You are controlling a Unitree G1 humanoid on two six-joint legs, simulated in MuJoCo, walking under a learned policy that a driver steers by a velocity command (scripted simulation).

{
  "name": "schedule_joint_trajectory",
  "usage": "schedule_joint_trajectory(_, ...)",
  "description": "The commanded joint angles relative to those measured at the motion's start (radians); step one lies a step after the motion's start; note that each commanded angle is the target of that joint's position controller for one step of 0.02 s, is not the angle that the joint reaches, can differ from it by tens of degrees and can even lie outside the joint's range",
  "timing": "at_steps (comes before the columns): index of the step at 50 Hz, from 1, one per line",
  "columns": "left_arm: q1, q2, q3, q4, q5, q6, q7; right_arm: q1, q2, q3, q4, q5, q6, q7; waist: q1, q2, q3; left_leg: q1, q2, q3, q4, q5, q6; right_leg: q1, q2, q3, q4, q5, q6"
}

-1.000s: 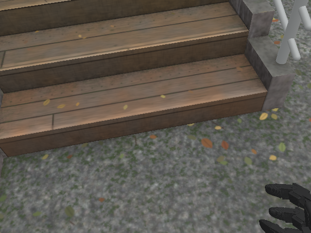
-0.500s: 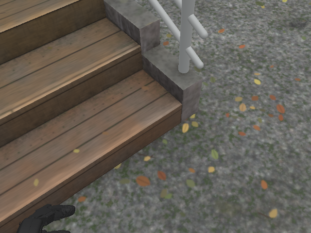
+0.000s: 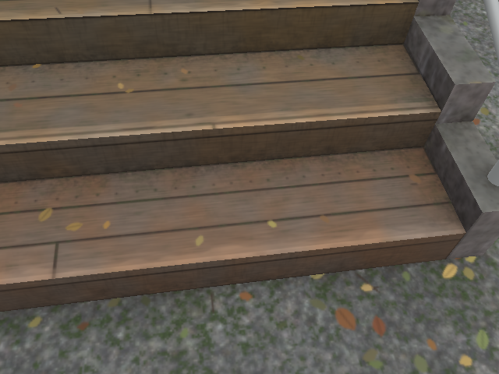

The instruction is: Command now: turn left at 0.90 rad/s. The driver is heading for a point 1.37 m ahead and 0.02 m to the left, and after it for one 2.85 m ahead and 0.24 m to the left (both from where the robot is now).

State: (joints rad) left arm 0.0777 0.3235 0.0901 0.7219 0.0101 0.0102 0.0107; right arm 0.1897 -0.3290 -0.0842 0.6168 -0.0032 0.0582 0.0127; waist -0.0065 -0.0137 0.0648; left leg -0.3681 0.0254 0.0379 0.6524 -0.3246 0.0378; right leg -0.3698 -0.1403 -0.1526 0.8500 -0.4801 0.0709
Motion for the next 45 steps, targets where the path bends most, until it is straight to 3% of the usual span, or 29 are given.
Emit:
schedule_joint_trajectory(1, -0.139, 0.072, 0.013, -0.139, -0.002, -0.024, 0.014, 0.127, -0.255, -0.073, -0.056, -0.018, -0.062, -0.004, -0.067, 0.171, -0.203, 0.378, 0.293, -0.499, -0.308, 0.548, 0.274, -0.4, 0.109, 0.216, 0.384, -0.105, -0.015)
schedule_joint_trajectory(2, -0.101, 0.076, 0.017, -0.115, -0.004, -0.026, 0.024, 0.065, -0.224, -0.068, -0.063, 0.009, -0.064, -0.011, -0.027, 0.111, -0.174, 0.35, 0.243, -0.439, -0.301, 0.48, 0.222, -0.4, 0.092, 0.235, 0.346, -0.014, -0.026)
schedule_joint_trajectory(3, -0.075, 0.099, 0.025, -0.104, 0.005, -0.027, 0.032, 0.002, -0.186, -0.054, -0.08, 0.028, -0.055, -0.021, 0.0, 0.113, -0.164, 0.312, 0.222, -0.41, -0.296, 0.463, 0.192, -0.383, 0.087, 0.246, 0.303, 0.052, -0.028)
schedule_joint_trajectory(6, -0.025, 0.08, 0.021, -0.077, 0.008, -0.034, 0.024, -0.036, -0.165, -0.042, -0.11, 0.014, -0.038, -0.043, 0.024, 0.124, -0.202, 0.249, 0.163, -0.375, -0.283, 0.508, 0.172, -0.286, 0.14, 0.244, 0.238, 0.16, -0.01)
schedule_joint_trajectory(10, -0.049, 0.057, 0.007, -0.073, -0.003, -0.037, 0.018, -0.02, -0.188, -0.052, -0.115, 0.023, -0.029, -0.058, 0.005, 0.142, -0.195, 0.249, 0.133, -0.443, -0.268, 0.387, 0.163, -0.254, 0.192, 0.273, 0.023, 0.199, 0.012)
schedule_joint_trajectory(15, -0.056, 0.084, 0.013, -0.077, -0.003, -0.046, 0.004, -0.014, -0.203, -0.061, -0.12, 0.019, -0.021, -0.058, 0.0, 0.197, -0.164, 0.196, 0.114, -0.57, -0.261, 0.285, 0.154, -0.174, 0.229, 0.31, -0.113, 0.18, 0.01)
schedule_joint_trajectory(17, -0.039, 0.094, 0.018, -0.066, -0.006, -0.055, 0.0, -0.036, -0.186, -0.058, -0.131, 0.011, -0.02, -0.052, -0.004, 0.213, -0.169, 0.206, 0.102, -0.574, -0.242, 0.318, 0.139, -0.14, 0.222, 0.305, -0.165, 0.185, 0.0)
schedule_joint_trajectory(18, -0.027, 0.09, 0.016, -0.065, -0.013, -0.059, -0.004, -0.043, -0.168, -0.053, -0.134, 0.02, -0.021, -0.052, -0.007, 0.216, -0.183, 0.213, 0.099, -0.577, -0.216, 0.364, 0.137, -0.104, 0.215, 0.297, -0.212, 0.187, -0.008)
schedule_joint_trajectory(20, 0.014, 0.087, 0.019, -0.054, -0.01, -0.066, -0.014, -0.061, -0.156, -0.043, -0.137, 0.021, -0.017, -0.05, 0.01, 0.21, -0.203, 0.186, 0.076, -0.576, -0.176, 0.404, 0.12, 0.03, 0.203, 0.267, -0.346, 0.259, -0.029)
schedule_joint_trajectory(21, 0.029, 0.091, 0.023, -0.047, -0.009, -0.07, -0.016, -0.071, -0.149, -0.038, -0.138, 0.019, -0.011, -0.05, 0.02, 0.182, -0.197, 0.148, 0.041, -0.559, -0.148, 0.333, 0.093, 0.122, 0.179, 0.256, -0.459, 0.366, -0.047)
schedule_joint_trajectory(22, 0.012, 0.122, 0.027, -0.062, 0.011, -0.067, -0.012, -0.021, -0.109, -0.021, -0.13, 0.007, -0.008, -0.05, -0.003, 0.059, -0.216, 0.073, -0.018, -0.497, -0.041, 0.084, 0.05, 0.237, 0.047, 0.368, -0.507, 0.421, -0.098)
schedule_joint_trajectory(23, -0.039, 0.197, 0.033, -0.086, 0.03, -0.056, -0.004, 0.054, -0.071, -0.007, -0.132, -0.003, -0.012, -0.048, -0.073, -0.213, -0.178, -0.096, -0.184, -0.321, 0.155, -0.294, -0.016, 0.294, -0.151, 0.612, -0.539, 0.631, -0.234)
schedule_joint_trajectory(24, 0.015, 0.171, 0.032, -0.07, 0.036, -0.057, -0.004, 0.03, -0.171, -0.035, -0.141, -0.014, -0.025, -0.05, -0.033, -0.24, -0.157, -0.173, -0.158, -0.274, 0.398, -0.355, -0.077, 0.228, -0.263, 0.776, -0.563, 0.636, -0.375)
schedule_joint_trajectory(25, 0.0, 0.136, 0.018, -0.078, 0.019, -0.059, 0.0, 0.031, -0.219, -0.051, -0.118, -0.005, -0.027, -0.05, -0.033, -0.152, -0.143, -0.173, -0.118, -0.272, 0.505, -0.282, -0.094, 0.205, -0.235, 0.696, -0.543, 0.577, -0.372)
schedule_joint_trajectory(26, -0.025, 0.1, 0.008, -0.079, 0.006, -0.054, 0.006, 0.022, -0.204, -0.05, -0.097, -0.002, -0.023, -0.049, -0.029, -0.102, -0.126, -0.166, -0.106, -0.259, 0.54, -0.216, -0.111, 0.189, -0.16, 0.584, -0.531, 0.509, -0.323)
schedule_joint_trajectory(27, -0.027, 0.08, -0.006, -0.081, -0.001, -0.048, 0.01, 0.012, -0.167, -0.038, -0.081, -0.003, -0.018, -0.057, -0.017, -0.09, -0.114, -0.161, -0.109, -0.25, 0.542, -0.19, -0.123, 0.188, -0.103, 0.53, -0.532, 0.46, -0.282)
schedule_joint_trajectory(29, -0.032, 0.02, -0.043, -0.057, 0.004, -0.043, 0.004, 0.019, -0.045, 0.008, -0.067, -0.019, -0.017, -0.054, -0.035, -0.094, -0.112, -0.053, -0.061, -0.188, 0.356, -0.145, -0.145, 0.15, -0.011, 0.432, -0.542, 0.444, -0.242)
schedule_joint_trajectory(30, -0.031, 0.032, -0.038, -0.049, -0.002, -0.036, -0.001, 0.003, -0.015, 0.021, -0.072, -0.023, -0.021, -0.052, -0.029, -0.137, -0.096, -0.014, -0.056, -0.117, 0.215, -0.155, -0.154, 0.147, 0.035, 0.398, -0.537, 0.448, -0.231)
schedule_joint_trajectory(32, 0.035, 0.145, 0.001, -0.047, -0.01, -0.012, 0.003, -0.057, -0.044, 0.012, -0.083, -0.003, -0.038, -0.052, 0.031, -0.191, -0.09, -0.009, -0.082, -0.075, 0.061, -0.201, -0.158, 0.218, 0.027, 0.471, -0.51, 0.489, -0.26)
schedule_joint_trajectory(34, 0.057, 0.189, 0.019, -0.055, -0.019, -0.007, 0.003, -0.042, -0.071, 0.002, -0.071, 0.017, -0.047, -0.051, 0.039, -0.186, -0.125, 0.011, -0.095, -0.11, -0.045, -0.129, -0.147, 0.279, -0.015, 0.575, -0.501, 0.505, -0.287)
schedule_joint_trajectory(37, 0.029, 0.171, 0.023, -0.068, -0.054, -0.001, 0.004, 0.043, -0.067, -0.007, -0.023, 0.028, -0.07, -0.047, -0.011, -0.173, -0.14, 0.125, -0.106, -0.11, -0.288, 0.033, -0.096, 0.267, 0.001, 0.635, -0.473, 0.542, -0.258)
schedule_joint_trajectory(38, 0.023, 0.156, 0.021, -0.074, -0.061, 0.003, 0.01, 0.073, -0.084, -0.015, -0.007, 0.025, -0.078, -0.044, -0.023, -0.163, -0.16, 0.241, -0.075, -0.114, -0.359, 0.119, -0.074, 0.193, 0.026, 0.616, -0.453, 0.507, -0.221)
schedule_joint_trajectory(39, 0.027, 0.121, 0.013, -0.082, -0.057, 0.003, 0.014, 0.109, -0.122, -0.027, 0.001, 0.012, -0.08, -0.047, -0.029, -0.113, -0.199, 0.39, 0.032, -0.166, -0.35, 0.173, -0.034, 0.064, 0.063, 0.569, -0.382, 0.402, -0.172)
schedule_joint_trajectory(40, 0.012, 0.07, 0.004, -0.113, -0.041, -0.009, 0.01, 0.088, -0.21, -0.047, 0.002, -0.028, -0.068, -0.049, -0.005, 0.154, -0.149, 0.416, 0.211, -0.344, -0.338, 0.329, 0.076, -0.158, 0.184, 0.384, -0.211, 0.193, -0.105)
schedule_joint_trajectory(41, 0.039, 0.102, 0.014, -0.11, -0.035, -0.02, 0.005, 0.028, -0.179, -0.042, -0.017, -0.062, -0.068, -0.045, -0.004, 0.279, -0.135, 0.372, 0.357, -0.438, -0.354, 0.547, 0.196, -0.238, 0.205, 0.273, -0.008, -0.11, -0.06)
schedule_joint_trajectory(42, 0.077, 0.157, 0.035, -0.092, -0.031, -0.017, -0.002, -0.016, -0.111, -0.02, -0.041, -0.053, -0.071, -0.047, 0.01, 0.206, -0.134, 0.356, 0.374, -0.398, -0.341, 0.662, 0.219, -0.25, 0.153, 0.272, 0.179, -0.123, -0.03)
schedule_joint_trajectory(43, 0.111, 0.153, 0.042, -0.073, -0.033, -0.004, -0.005, -0.053, -0.082, -0.01, -0.044, -0.037, -0.073, -0.056, 0.034, 0.156, -0.127, 0.357, 0.326, -0.307, -0.317, 0.679, 0.179, -0.264, 0.139, 0.267, 0.251, -0.081, -0.013)
schedule_joint_trajectory(45, 0.103, 0.101, 0.028, -0.073, -0.035, 0.019, -0.008, -0.079, -0.085, -0.012, -0.038, -0.008, -0.07, -0.068, 0.027, 0.142, -0.089, 0.38, 0.253, -0.175, -0.295, 0.715, 0.131, -0.323, 0.106, 0.233, 0.263, 0.041, 0.028)
